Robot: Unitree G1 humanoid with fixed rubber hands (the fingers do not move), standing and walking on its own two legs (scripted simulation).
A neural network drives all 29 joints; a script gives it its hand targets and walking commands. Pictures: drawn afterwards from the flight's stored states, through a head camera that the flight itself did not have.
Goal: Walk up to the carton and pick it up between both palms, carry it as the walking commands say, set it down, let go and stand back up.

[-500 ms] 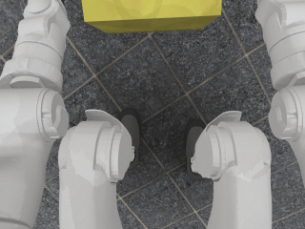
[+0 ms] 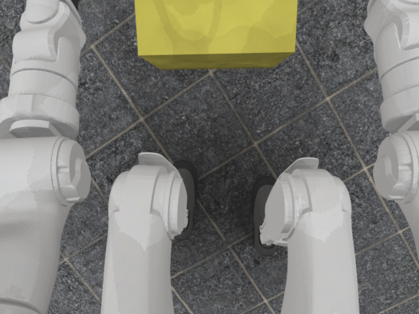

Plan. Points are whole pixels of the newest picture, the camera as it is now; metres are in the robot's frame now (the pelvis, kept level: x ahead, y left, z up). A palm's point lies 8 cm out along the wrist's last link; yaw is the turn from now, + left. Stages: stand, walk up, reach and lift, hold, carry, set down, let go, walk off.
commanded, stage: set down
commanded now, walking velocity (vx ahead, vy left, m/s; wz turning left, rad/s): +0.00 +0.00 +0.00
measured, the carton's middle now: (215, 13) +0.58 +0.04 -0.29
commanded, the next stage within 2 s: let go in 1.12 s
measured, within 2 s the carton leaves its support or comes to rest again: neither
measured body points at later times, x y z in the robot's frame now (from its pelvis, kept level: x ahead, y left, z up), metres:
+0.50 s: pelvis +0.01 +0.00 +0.12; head +0.34 +0.01 +0.42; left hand +0.56 +0.26 +0.02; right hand +0.59 -0.19 +0.02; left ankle +0.12 +0.11 -0.34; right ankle +0.09 -0.11 -0.34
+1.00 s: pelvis +0.03 +0.01 +0.26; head +0.34 +0.02 +0.59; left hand +0.55 +0.27 +0.18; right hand +0.59 -0.19 +0.18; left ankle +0.12 +0.11 -0.34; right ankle +0.09 -0.11 -0.34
